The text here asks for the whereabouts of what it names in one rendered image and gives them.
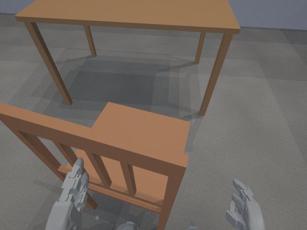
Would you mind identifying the robot left hand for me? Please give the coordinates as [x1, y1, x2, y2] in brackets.
[45, 157, 89, 230]

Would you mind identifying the table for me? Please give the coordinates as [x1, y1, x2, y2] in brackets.
[15, 0, 241, 116]

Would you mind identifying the chair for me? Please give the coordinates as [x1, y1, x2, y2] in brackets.
[0, 102, 191, 230]

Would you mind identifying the robot right hand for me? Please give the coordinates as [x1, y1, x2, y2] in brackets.
[226, 179, 266, 230]

